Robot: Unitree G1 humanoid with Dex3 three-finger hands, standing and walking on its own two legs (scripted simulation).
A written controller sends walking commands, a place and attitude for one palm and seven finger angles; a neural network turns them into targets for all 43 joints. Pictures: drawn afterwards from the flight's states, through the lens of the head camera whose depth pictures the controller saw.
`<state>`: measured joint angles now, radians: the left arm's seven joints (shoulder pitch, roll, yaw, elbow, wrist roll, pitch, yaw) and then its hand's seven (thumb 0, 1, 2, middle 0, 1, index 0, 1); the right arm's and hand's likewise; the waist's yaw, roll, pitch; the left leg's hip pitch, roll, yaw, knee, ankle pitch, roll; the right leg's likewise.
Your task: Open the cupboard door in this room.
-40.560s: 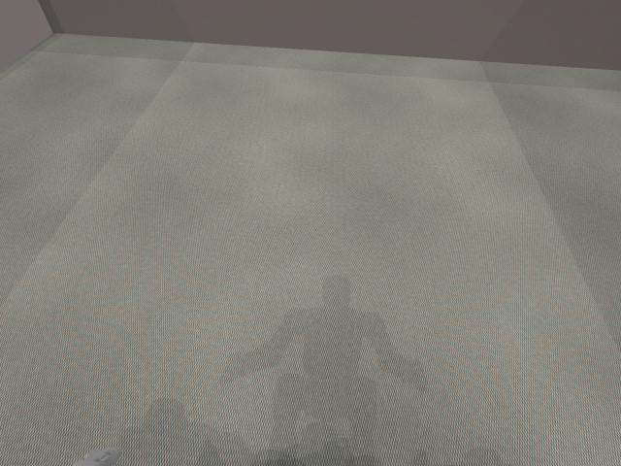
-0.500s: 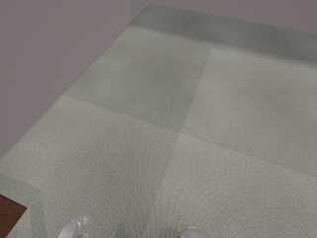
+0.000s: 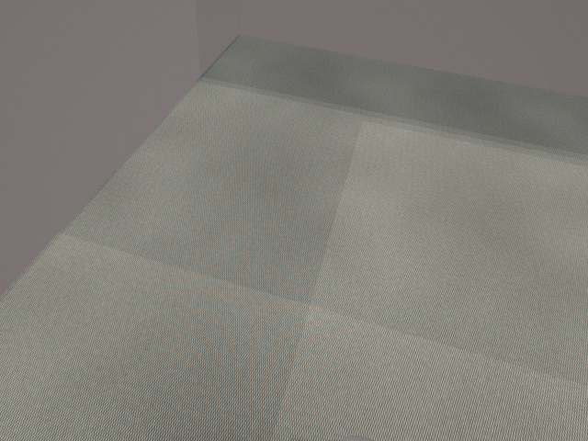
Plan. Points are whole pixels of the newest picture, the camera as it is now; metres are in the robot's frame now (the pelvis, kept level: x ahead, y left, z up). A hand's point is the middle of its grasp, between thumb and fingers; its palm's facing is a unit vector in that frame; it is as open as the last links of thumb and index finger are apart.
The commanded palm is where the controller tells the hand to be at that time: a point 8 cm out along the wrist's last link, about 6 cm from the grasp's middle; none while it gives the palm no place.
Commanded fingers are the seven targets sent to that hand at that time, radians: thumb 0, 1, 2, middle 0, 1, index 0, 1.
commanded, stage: walk to a spot facing it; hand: left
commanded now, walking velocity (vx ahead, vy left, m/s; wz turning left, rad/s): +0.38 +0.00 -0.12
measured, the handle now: out of the picture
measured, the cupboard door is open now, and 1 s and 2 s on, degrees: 48 48 48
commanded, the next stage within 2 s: turn to face it in 0.62 s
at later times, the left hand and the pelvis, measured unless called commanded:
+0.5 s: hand (206, 394) +0.22 +0.16 -0.19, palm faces +0.03 -0.99 -0.17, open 7.3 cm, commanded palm none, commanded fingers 0.00 0.90 0.90 -0.20 -0.30 -0.20 -0.30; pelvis +0.24 -0.03 -0.01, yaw -2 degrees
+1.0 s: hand (242, 269) +0.47 +0.13 -0.19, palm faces +0.16 -0.97 -0.19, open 7.2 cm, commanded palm none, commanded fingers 0.00 0.90 0.90 -0.20 -0.30 -0.20 -0.30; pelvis +0.46 -0.05 -0.01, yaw +7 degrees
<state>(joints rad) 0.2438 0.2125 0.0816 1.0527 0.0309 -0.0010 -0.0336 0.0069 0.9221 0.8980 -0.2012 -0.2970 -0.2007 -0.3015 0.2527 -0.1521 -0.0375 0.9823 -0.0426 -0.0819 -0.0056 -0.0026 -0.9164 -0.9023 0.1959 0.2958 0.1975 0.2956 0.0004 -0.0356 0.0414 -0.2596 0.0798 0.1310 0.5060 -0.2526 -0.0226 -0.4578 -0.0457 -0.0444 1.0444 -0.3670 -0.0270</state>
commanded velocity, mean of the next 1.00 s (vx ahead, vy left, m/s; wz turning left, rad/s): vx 0.24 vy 0.00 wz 0.17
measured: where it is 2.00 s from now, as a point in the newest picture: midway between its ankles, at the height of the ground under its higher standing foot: (332, 335)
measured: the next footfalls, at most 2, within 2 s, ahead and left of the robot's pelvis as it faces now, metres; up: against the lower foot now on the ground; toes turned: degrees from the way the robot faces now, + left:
right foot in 0.14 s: +0.17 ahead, -0.15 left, +0.00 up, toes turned -6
left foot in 0.44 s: +0.34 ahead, +0.11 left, +0.00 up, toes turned +9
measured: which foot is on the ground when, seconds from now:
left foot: down 0.00-0.12, up 0.14-0.42, down 0.44-0.70, up 0.72-0.96, down 0.98-1.00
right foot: up 0.00-0.12, down 0.14-0.44, up 0.46-0.68, down 0.70-0.98, up 1.00-1.00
